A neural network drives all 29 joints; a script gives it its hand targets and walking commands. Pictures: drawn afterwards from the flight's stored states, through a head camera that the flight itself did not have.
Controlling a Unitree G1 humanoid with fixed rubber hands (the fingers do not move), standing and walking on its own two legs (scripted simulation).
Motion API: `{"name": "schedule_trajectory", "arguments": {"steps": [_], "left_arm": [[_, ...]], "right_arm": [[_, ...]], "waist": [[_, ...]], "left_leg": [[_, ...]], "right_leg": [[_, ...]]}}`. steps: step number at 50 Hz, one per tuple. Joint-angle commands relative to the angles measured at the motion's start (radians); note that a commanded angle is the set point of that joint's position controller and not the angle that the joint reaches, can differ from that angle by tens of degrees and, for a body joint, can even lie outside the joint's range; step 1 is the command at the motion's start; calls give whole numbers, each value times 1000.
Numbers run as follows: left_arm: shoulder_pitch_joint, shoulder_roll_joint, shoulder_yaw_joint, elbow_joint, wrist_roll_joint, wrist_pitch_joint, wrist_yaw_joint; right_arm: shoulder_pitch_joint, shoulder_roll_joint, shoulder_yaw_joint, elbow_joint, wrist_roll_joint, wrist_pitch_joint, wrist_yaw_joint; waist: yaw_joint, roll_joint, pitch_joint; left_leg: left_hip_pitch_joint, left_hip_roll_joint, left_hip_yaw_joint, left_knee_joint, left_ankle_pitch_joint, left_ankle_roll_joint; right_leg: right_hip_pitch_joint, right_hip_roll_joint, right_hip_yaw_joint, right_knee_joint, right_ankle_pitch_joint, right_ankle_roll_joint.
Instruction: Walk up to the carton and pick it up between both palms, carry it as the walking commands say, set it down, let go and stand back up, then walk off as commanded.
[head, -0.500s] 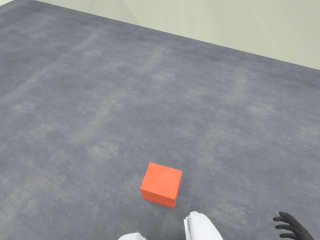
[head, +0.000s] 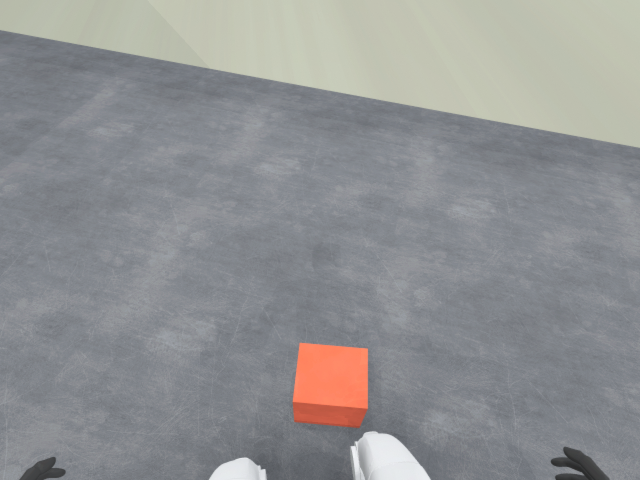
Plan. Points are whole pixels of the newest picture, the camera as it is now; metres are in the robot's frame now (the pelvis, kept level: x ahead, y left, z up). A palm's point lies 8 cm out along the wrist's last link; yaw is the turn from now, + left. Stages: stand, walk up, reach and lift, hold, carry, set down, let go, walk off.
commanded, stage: walk up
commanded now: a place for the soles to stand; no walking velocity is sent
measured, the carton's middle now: (330, 386) +0.43 -0.06 -0.64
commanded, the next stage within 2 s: none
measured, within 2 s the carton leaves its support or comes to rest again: neither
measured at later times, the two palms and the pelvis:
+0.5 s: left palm (77, 426) +0.20 +0.30 -0.06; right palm out of the picture +0.06 -0.35 -0.06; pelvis +0.02 +0.00 +0.02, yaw -8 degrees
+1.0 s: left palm (79, 431) +0.19 +0.30 -0.05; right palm out of the picture +0.08 -0.34 -0.05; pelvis +0.02 +0.00 +0.04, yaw -10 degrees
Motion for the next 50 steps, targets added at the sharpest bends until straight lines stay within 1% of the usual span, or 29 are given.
{"name": "schedule_trajectory", "arguments": {"steps": [1, 4, 6, 8, 9, 10, 11, 12, 13, 14, 15, 16, 17, 18, 19, 21, 22, 23, 25, 27, 28, 30, 33, 36, 38, 40, 42, 45, 50], "left_arm": [[22, 157, 53, -37, 0, 9, -36], [-15, 135, 50, -56, 5, 18, -48], [-7, 116, 47, -54, 4, 19, -52], [39, 108, 50, -31, 7, 13, -52], [60, 130, 57, -25, 12, 8, -49], [40, 212, 69, -44, 20, 0, -46], [-2, 213, 56, -57, 11, 1, -47], [-20, 195, 46, -59, 5, 3, -48], [-56, 177, 33, -63, -3, 6, -44], [-107, 154, 21, -64, -11, 13, -42], [-126, 130, 15, -62, -13, 19, -44], [-105, 123, 18, -44, -17, 24, -46], [-99, 128, 22, -27, -18, 27, -45], [-95, 127, 24, -16, -16, 28, -47], [-93, 129, 27, -8, -11, 24, -50], [-96, 144, 30, 7, -7, 16, -57], [-110, 152, 29, 8, -7, 13, -59], [-115, 152, 25, 12, -8, 12, -58], [-130, 155, 18, 26, -7, 14, -52], [-173, 142, 9, 31, -6, 18, -48], [-187, 132, 4, 34, -8, 19, -48], [-196, 125, 3, 44, -8, 22, -51], [-190, 117, 5, 66, -7, 28, -57], [-187, 118, 8, 80, -1, 29, -62], [-194, 125, 6, 84, 3, 28, -61], [-205, 130, -3, 96, -3, 21, -51], [-217, 122, -9, 102, -5, 19, -46], [-214, 111, -13, 114, -10, 22, -46], [-203, 99, -10, 130, -9, 32, -51]], "right_arm": [[9, -300, -76, -33, -1, -32, -21], [40, -293, -73, -20, 14, -44, -34], [36, -281, -65, -20, 21, -46, -37], [14, -251, -46, -24, 26, -41, -37], [32, -218, -33, -21, 28, -39, -36], [32, -166, -19, -28, 39, -38, -36], [-12, -161, -13, -23, 57, -33, -45], [-8, -179, -18, -3, 59, -35, -48], [19, -164, -13, 17, 57, -41, -46], [46, -165, -12, 36, 46, -50, -47], [47, -219, -21, 38, 29, -60, -47], [39, -268, -30, 43, 22, -67, -46], [15, -278, -32, 43, 22, -66, -44], [-12, -282, -31, 41, 23, -64, -44], [-37, -275, -27, 40, 24, -62, -43], [-66, -228, -12, 48, 30, -56, -43], [-76, -206, -6, 53, 38, -54, -43], [-89, -187, -1, 59, 45, -53, -43], [-92, -159, 5, 79, 50, -50, -40], [-83, -157, 6, 101, 46, -51, -37], [-85, -170, 3, 109, 42, -52, -36], [-95, -198, -4, 123, 37, -53, -36], [-129, -208, -6, 137, 35, -48, -37], [-172, -193, -2, 140, 38, -40, -36], [-185, -166, 6, 145, 42, -35, -34], [-201, -137, 13, 150, 43, -28, -26], [-193, -141, 12, 166, 41, -29, -23], [-200, -160, 7, 183, 36, -29, -20], [-233, -171, 0, 194, 31, -21, -20]], "waist": [[2, 195, 54], [-6, 193, -4], [7, 202, -50], [49, 175, -82], [64, 113, -95], [54, -103, -117], [41, -107, -113], [30, -82, -119], [3, -69, -124], [-23, -52, -114], [-26, 20, -82], [-6, 96, -82], [9, 93, -58], [23, 97, -49], [33, 94, -45], [35, 40, -56], [27, 0, -59], [25, -27, -71], [14, -61, -95], [-1, -77, -96], [-3, -64, -97], [3, -32, -98], [22, 3, -90], [32, -5, -76], [28, -44, -79], [16, -63, -86], [7, -66, -102], [15, -37, -116], [33, 14, -94]], "left_leg": [[46, 252, -367, -465, -146, 195], [166, 274, -302, -406, 163, 203], [192, 270, -244, -358, 337, 194], [105, 215, -124, -254, 398, 136], [37, 184, -69, -190, 357, 94], [-85, 70, 10, -46, 177, 24], [-54, -6, 18, -42, -114, 9], [2, -12, -8, -47, -143, 17], [82, -19, -5, -141, -53, 23], [158, -7, -33, -249, 48, 34], [174, 81, -161, -356, 75, 65], [209, 197, -268, -405, 129, 121], [212, 252, -299, -405, 200, 169], [184, 271, -288, -400, 247, 188], [144, 253, -246, -382, 257, 174], [67, 141, -104, -330, 174, 81], [64, 78, -50, -294, 137, 45], [81, 25, -26, -261, 113, 27], [141, -16, -11, -240, 85, 22], [207, -6, -29, -296, 110, 33], [228, 16, -50, -329, 136, 40], [247, 74, -90, -381, 161, 61], [233, 124, -87, -425, 143, 83], [216, 84, -37, -408, 93, 63], [232, 27, -6, -374, 68, 41], [267, 0, -12, -362, 105, 25], [307, 7, -27, -395, 144, 25], [332, 45, -41, -443, 199, 35], [312, 99, -45, -511, 153, 60]], "right_leg": [[-63, -28, 8, -73, -25, -3], [-29, -27, -31, -185, -35, -7], [54, -21, -60, -297, -5, -17], [261, 14, -86, -505, 133, -35], [366, 3, -48, -568, 206, -49], [404, -177, 289, -618, 273, -127], [333, -260, 366, -611, 356, -240], [301, -253, 327, -588, 420, -254], [247, -220, 272, -566, 409, -221], [190, -163, 185, -539, 374, -156], [130, -90, 101, -451, 359, -85], [104, -42, 32, -356, 305, -37], [91, -37, -3, -346, 199, -22], [119, -45, -14, -363, 130, -23], [173, -58, -5, -414, 159, -31], [282, -77, 70, -499, 357, -64], [289, -99, 130, -532, 412, -90], [288, -124, 184, -571, 445, -115], [271, -159, 233, -624, 453, -145], [230, -139, 197, -634, 437, -118], [219, -121, 171, -623, 431, -95], [214, -90, 119, -582, 422, -61], [235, -66, 67, -555, 394, -45], [247, -77, 102, -615, 383, -59], [242, -106, 171, -686, 370, -78], [233, -134, 227, -736, 424, -83], [242, -127, 209, -739, 466, -70], [267, -100, 147, -708, 492, -45], [275, -60, 72, -655, 440, -26]]}}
